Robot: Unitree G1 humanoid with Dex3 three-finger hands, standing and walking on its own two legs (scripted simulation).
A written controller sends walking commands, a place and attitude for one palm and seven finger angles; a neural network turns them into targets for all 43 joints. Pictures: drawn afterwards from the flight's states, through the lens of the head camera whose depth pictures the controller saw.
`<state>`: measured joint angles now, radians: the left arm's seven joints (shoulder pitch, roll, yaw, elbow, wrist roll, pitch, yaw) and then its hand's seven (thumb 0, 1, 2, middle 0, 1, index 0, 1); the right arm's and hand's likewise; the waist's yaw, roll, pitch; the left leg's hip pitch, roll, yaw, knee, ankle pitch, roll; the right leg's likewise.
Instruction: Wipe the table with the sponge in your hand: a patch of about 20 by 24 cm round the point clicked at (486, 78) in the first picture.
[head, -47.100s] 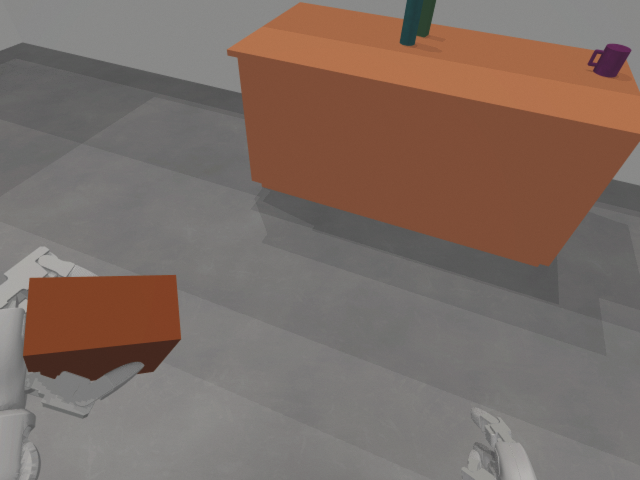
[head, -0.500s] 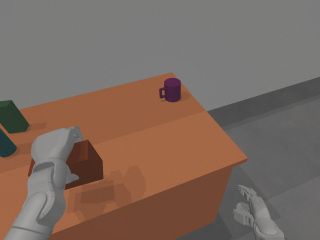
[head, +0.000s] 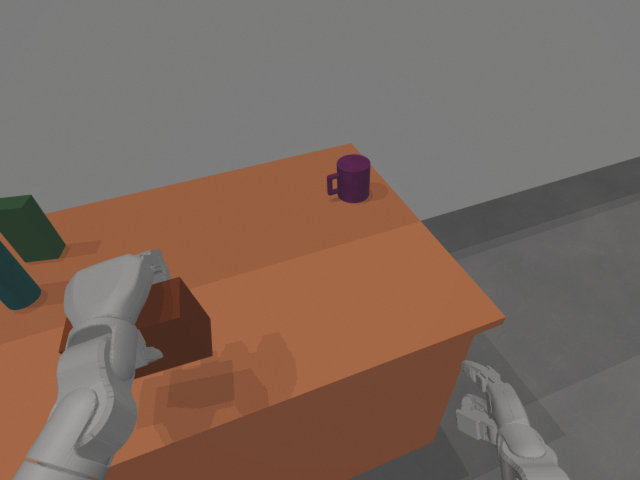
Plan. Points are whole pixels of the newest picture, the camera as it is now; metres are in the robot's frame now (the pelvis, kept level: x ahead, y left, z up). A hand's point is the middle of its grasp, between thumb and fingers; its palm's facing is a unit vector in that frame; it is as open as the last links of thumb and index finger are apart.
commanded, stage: bring the sponge back beside the body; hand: left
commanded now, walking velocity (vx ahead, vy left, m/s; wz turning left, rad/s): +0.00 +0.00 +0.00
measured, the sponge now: (150, 339) +0.25 +0.28 +0.05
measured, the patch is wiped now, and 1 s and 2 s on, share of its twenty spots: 1.00 1.00 1.00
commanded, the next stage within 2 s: step back with the hand held close in 1.36 s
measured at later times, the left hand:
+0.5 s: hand (120, 328) +0.22 +0.28 +0.12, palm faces +0.15 -0.18 -0.97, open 9.9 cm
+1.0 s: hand (109, 361) +0.18 +0.27 +0.11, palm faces +0.13 -0.19 -0.97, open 10.0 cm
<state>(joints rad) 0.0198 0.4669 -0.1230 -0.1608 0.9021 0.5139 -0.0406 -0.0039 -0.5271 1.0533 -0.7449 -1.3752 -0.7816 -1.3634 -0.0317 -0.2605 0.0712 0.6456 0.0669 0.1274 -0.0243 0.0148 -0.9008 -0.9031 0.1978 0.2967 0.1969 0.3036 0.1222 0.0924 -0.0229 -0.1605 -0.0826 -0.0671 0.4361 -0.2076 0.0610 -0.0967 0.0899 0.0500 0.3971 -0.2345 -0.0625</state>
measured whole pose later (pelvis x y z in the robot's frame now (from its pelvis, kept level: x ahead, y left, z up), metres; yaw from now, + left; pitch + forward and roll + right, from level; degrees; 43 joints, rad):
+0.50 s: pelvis -0.01 +0.00 +0.00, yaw +0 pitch -4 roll -1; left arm 0.11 0.47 -0.09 -0.28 0.86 0.55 -0.02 0.00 -0.53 1.05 -0.75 -1.38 -0.78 -1.36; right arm -0.05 -0.25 0.08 0.63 0.07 0.14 -0.02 0.01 -0.90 -0.90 0.20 0.30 0.20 0.30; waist 0.13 0.10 -0.02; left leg -0.16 -0.08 -0.06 0.43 -0.20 0.06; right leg -0.09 0.09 0.05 0.40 -0.23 -0.06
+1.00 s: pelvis -0.01 -0.01 +0.00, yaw +0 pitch -5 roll -1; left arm 0.27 0.49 -0.03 -0.36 0.81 0.53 -0.02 -0.01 -0.53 1.06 -0.74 -1.38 -0.78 -1.37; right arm -0.02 -0.27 0.07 0.63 0.06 0.11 -0.03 0.02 -0.90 -0.90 0.20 0.30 0.20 0.30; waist 0.13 0.11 -0.02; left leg -0.15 -0.06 -0.07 0.47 -0.21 0.04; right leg -0.08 0.11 0.04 0.41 -0.23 -0.08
